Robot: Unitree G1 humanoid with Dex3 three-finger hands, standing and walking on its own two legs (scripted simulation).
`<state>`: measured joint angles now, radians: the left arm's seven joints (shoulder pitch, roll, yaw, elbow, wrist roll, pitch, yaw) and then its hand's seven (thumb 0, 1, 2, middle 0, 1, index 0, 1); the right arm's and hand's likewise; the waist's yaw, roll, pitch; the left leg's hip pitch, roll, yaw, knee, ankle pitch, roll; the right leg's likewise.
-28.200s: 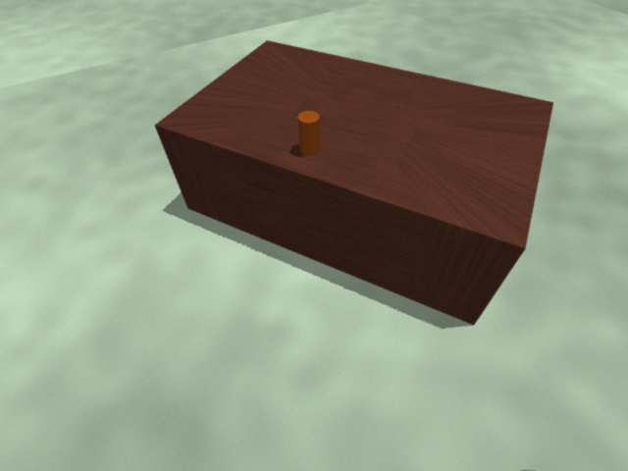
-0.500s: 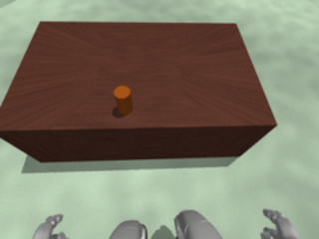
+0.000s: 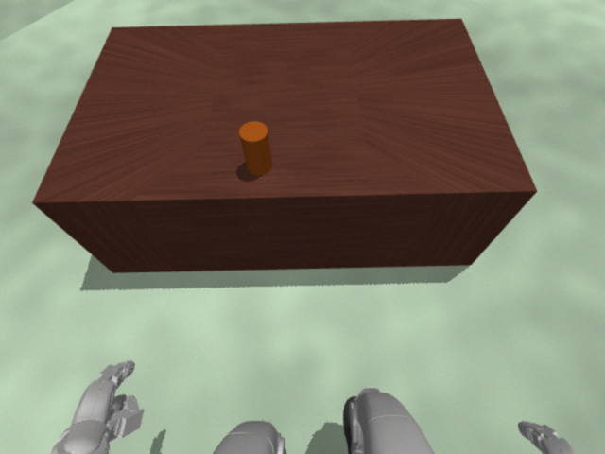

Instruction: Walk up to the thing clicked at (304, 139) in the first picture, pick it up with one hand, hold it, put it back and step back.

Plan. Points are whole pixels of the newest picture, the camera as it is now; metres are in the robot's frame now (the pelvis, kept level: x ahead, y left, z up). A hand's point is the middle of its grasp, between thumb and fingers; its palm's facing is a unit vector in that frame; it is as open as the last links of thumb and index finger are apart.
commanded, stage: step back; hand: left
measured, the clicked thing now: (256, 149) +0.77 +0.13 -0.24
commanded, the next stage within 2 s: none
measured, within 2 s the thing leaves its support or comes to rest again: neither
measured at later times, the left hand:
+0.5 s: hand out of the picture -0.08 +0.24 -0.13, palm faces -0.10 -0.91 -0.40, open 7.4 cm
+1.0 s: hand out of the picture -0.20 +0.23 -0.14, palm faces -0.06 -0.93 -0.37, open 7.4 cm
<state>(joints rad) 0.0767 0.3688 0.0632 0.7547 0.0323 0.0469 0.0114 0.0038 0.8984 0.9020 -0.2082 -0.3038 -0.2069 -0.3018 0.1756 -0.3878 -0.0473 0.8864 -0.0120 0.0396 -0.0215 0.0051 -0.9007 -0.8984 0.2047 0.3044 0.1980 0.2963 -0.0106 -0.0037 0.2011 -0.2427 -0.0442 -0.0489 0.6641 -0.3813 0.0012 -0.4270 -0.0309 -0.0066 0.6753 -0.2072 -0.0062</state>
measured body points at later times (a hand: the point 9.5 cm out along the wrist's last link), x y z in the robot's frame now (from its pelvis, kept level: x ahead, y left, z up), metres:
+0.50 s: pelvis -0.15 -0.03 +0.01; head -0.10 -0.05 +0.46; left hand -0.08 +0.28 -0.10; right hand -0.04 -0.35 -0.11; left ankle -0.08 +0.12 -0.67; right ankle -0.17 -0.14 -0.72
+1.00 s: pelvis -0.31 -0.03 +0.01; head -0.26 -0.02 +0.46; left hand -0.20 +0.28 -0.11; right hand -0.20 -0.34 -0.09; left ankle -0.23 +0.09 -0.72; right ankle -0.37 -0.17 -0.67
